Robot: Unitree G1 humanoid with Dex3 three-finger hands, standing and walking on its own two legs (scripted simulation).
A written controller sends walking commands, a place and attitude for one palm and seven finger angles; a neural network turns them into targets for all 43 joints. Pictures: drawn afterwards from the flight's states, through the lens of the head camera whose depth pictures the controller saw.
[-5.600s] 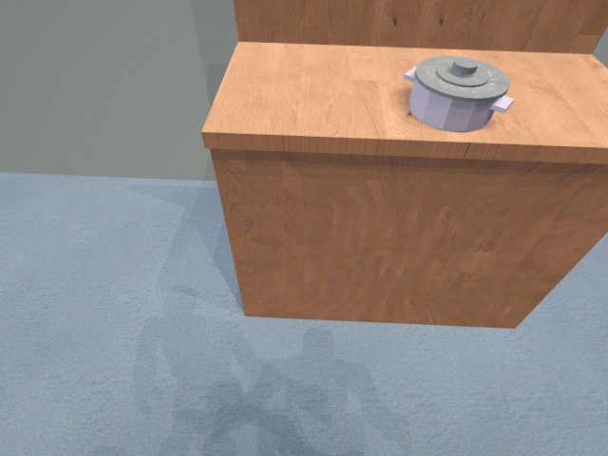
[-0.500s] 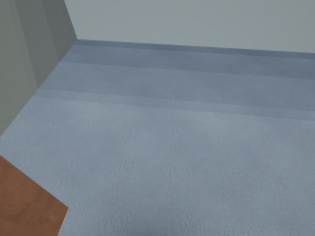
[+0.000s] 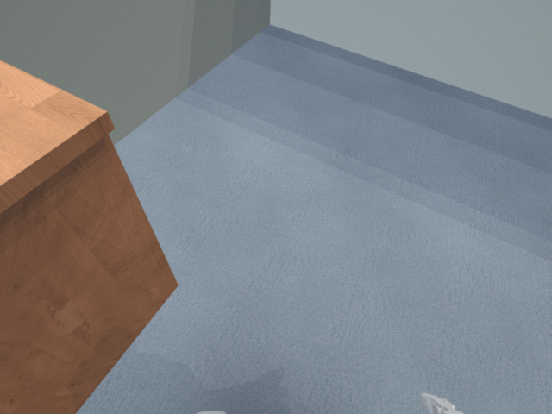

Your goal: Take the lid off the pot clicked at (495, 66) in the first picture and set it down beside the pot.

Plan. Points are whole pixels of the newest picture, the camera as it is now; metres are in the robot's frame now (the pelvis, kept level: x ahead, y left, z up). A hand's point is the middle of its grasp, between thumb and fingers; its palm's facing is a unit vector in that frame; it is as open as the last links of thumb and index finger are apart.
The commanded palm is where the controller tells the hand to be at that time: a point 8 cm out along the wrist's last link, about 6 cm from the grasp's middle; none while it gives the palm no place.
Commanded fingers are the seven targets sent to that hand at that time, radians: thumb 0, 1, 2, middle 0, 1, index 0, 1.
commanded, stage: turn to face it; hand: left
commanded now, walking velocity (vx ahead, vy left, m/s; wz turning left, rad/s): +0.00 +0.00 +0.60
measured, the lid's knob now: out of the picture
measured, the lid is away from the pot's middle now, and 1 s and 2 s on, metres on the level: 0.00 0.00 0.00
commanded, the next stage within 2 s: take the last steps up to it in 1.70 s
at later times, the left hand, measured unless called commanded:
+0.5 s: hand out of the picture +0.08 +0.21 -0.12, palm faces +0.26 -0.91 -0.32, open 7.4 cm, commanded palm none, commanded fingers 0.00 0.90 0.90 -0.20 -0.30 -0.20 -0.30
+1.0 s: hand out of the picture -0.16 +0.20 -0.17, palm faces +0.61 -0.75 -0.27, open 7.4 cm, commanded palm none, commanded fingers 0.00 0.90 0.90 -0.20 -0.30 -0.20 -0.30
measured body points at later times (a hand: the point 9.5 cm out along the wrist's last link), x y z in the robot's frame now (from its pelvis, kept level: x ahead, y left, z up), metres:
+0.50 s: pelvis -0.01 -0.02 +0.01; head +0.03 -0.04 +0.45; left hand +0.06 +0.26 -0.10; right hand +0.10 -0.26 -0.15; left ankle -0.01 +0.11 -0.71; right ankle +0.03 -0.13 -0.73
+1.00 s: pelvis -0.05 +0.00 +0.00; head -0.04 +0.04 +0.45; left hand -0.19 +0.24 -0.15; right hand +0.20 -0.15 -0.11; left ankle -0.11 +0.08 -0.72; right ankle +0.02 -0.13 -0.68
